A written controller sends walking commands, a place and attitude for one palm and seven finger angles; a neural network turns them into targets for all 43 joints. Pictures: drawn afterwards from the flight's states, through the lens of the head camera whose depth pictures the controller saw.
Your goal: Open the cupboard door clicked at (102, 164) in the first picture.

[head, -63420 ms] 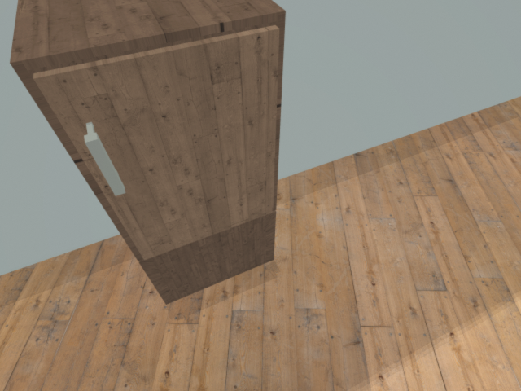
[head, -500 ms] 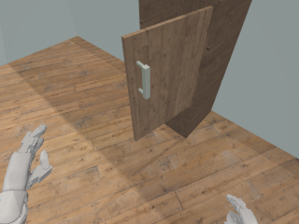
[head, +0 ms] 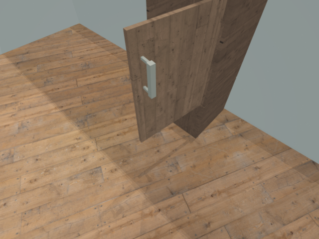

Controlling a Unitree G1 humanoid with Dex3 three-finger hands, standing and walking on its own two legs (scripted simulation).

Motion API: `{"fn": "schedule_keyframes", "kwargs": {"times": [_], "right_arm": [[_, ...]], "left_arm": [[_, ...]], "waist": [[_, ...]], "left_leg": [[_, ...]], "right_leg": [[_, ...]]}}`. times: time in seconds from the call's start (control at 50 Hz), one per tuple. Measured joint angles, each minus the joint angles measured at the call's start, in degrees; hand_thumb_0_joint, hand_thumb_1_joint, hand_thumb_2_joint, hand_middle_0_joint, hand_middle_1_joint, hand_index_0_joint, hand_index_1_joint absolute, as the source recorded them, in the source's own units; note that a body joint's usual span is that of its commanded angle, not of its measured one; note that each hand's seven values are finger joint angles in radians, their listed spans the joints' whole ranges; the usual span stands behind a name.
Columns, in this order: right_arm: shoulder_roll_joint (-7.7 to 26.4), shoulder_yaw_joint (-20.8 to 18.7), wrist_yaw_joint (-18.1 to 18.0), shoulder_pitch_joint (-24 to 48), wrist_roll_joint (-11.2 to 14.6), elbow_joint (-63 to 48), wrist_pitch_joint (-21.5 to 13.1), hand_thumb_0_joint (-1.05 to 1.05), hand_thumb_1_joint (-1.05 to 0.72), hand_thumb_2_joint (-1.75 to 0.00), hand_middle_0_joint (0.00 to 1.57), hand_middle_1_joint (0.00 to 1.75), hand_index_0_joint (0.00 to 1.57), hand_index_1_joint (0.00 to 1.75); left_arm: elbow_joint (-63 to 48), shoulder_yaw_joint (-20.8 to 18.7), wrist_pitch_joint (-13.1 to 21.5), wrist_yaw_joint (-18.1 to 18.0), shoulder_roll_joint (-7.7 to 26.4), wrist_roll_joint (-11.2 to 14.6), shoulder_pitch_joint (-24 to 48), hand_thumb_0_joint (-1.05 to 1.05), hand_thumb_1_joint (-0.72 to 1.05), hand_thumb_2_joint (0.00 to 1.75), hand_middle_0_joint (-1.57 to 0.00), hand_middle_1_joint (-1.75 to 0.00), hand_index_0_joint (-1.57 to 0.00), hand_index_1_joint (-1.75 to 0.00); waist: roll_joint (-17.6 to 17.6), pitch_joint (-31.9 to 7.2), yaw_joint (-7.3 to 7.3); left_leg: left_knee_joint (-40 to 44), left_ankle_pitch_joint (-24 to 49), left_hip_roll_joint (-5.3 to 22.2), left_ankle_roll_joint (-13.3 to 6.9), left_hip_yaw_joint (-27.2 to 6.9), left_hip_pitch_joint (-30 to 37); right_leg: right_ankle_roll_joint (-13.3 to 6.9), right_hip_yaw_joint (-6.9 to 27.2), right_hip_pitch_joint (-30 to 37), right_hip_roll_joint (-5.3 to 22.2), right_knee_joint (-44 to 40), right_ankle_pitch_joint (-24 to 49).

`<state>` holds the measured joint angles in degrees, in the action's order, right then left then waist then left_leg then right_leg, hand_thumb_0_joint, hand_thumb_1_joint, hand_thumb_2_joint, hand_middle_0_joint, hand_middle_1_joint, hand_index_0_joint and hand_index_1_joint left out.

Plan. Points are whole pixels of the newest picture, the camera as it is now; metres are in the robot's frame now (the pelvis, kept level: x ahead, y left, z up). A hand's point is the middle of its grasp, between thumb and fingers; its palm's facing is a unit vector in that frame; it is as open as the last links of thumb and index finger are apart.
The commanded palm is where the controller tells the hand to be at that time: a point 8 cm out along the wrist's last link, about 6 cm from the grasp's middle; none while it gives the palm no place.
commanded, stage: let the arm hang, fingers relaxed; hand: left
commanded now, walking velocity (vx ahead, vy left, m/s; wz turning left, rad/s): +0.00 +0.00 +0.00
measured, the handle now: (148, 77) +0.60 +0.08 +0.04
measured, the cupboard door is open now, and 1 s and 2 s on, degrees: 81 81 81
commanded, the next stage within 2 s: look to check the result in 0.52 s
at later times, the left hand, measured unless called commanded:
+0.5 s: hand out of the picture +0.07 +0.16 -0.17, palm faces +0.00 -0.98 -0.22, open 7.3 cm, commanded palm none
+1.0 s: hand out of the picture +0.03 +0.16 -0.17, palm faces +0.02 -0.97 -0.24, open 7.3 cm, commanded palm none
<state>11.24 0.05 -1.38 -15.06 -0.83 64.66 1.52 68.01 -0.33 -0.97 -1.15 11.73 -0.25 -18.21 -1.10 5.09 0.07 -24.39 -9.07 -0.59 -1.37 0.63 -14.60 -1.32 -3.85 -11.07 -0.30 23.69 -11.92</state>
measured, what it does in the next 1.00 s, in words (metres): stands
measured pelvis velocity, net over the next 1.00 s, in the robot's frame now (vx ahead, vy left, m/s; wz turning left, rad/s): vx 0.03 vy -0.03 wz -0.01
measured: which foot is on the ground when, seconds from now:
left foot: down 0.00-1.00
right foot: down 0.00-1.00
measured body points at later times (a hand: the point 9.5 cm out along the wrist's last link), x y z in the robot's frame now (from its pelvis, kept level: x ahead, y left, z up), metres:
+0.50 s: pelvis +0.02 -0.02 +0.00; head +0.03 -0.03 +0.45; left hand +0.07 +0.21 -0.15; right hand +0.01 -0.24 -0.16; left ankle +0.04 +0.10 -0.74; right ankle +0.01 -0.11 -0.74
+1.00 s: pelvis +0.03 -0.03 +0.00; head +0.05 -0.04 +0.45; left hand +0.03 +0.21 -0.15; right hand +0.04 -0.27 -0.16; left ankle +0.04 +0.10 -0.74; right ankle +0.01 -0.11 -0.74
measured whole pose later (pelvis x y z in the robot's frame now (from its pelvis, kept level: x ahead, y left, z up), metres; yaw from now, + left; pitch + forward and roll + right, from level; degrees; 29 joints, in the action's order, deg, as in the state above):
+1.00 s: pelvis +0.03 -0.03 +0.00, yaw +0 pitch -1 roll +0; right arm 11.0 -0.1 -1.9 -12.1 -1.0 65.5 0.5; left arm 66.6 -0.8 0.7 -1.7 10.2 -0.1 -13.4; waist -1.6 3.9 0.7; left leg -21.6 -10.3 1.4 1.2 0.2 -10.0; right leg -3.5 -4.0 -6.6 -2.4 20.9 -13.2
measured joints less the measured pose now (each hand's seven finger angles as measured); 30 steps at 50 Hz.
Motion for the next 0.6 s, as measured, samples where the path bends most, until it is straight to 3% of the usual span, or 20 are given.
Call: {"fn": "schedule_keyframes", "kwargs": {"times": [0.18, 0.36, 0.6], "right_arm": [[-1.8, 0.2, -0.1, 1.6, -0.3, 0.2, -0.6, 0.01, -0.91, -0.9, 0.2, 0.3, 0.2, 0.3], [-1.5, 0.1, -0.1, 1.9, -0.4, 0.7, -1.0, 0.01, -0.92, -0.9, 0.2, 0.3, 0.2, 0.3], [-1.9, 0.1, -0.4, 1.0, -0.3, 1.2, -1.0, 0.0, -0.91, -0.9, 0.2, 0.3, 0.19, 0.3]], "left_arm": [[-1.5, -0.3, 0.9, -0.7, -0.2, 0.0, 4.0, 0.01, 0.91, 0.9, -0.2, -0.3, -0.2, -0.29], [-3.6, 0.0, 1.6, -0.7, -2.4, 0.1, 7.9, 0.0, 0.91, 0.9, -0.2, -0.3, -0.2, -0.29], [-3.0, -0.4, 1.5, -0.7, -2.4, 0.2, 7.0, 0.0, 0.92, 0.9, -0.2, -0.3, -0.2, -0.3]], "waist": [[-1.5, -1.8, 0.62], [-0.6, -2.7, 1.35], [-0.2, -1.7, 1.41]], "left_leg": [[0.6, -0.2, 0.1, 0.5, 0.2, 1.3], [1.2, -0.5, 0.5, 1.1, 0.0, 2.5], [2.1, -0.6, 1.3, 1.9, -0.3, 3.4]], "right_leg": [[-0.4, 0.2, 0.7, -0.1, 0.6, -0.8], [-0.9, 0.1, 1.8, -0.6, 0.1, -1.2], [-1.6, -0.1, 3.0, -1.4, -1.5, -1.0]]}}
